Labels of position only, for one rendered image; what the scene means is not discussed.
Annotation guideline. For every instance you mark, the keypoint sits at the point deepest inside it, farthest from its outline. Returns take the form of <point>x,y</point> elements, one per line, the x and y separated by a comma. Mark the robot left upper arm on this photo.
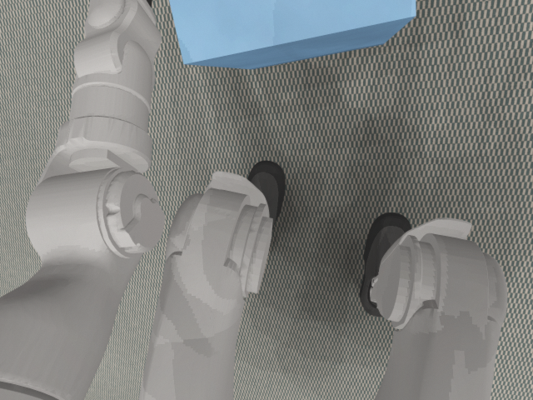
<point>90,229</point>

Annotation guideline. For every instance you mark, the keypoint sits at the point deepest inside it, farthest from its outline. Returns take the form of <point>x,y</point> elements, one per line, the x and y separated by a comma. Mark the left robot forearm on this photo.
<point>112,93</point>

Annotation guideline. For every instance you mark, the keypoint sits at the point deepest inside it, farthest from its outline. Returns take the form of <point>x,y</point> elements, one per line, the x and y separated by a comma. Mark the left robot foot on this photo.
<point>269,178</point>

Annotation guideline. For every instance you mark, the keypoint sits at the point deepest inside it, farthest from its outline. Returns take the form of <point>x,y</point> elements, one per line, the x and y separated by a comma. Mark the robot left thigh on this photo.
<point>191,353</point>

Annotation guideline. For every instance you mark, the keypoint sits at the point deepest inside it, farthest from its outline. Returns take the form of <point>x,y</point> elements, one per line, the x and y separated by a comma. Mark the carton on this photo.
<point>251,34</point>

